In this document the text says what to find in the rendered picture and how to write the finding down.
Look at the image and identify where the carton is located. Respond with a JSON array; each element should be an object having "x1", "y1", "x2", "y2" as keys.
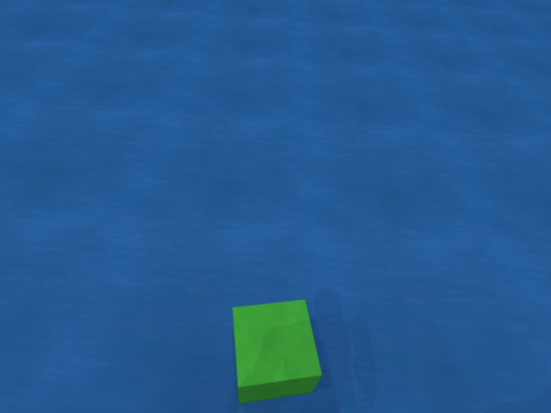
[{"x1": 232, "y1": 299, "x2": 322, "y2": 404}]

